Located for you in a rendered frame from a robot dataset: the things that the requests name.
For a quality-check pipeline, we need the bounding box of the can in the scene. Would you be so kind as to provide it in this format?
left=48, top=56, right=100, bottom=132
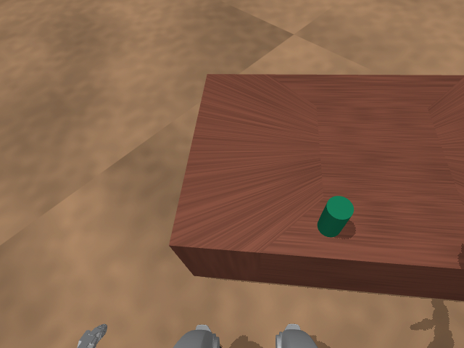
left=318, top=196, right=354, bottom=237

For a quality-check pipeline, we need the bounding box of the left robot hand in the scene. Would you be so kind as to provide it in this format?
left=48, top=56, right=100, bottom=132
left=77, top=324, right=107, bottom=348

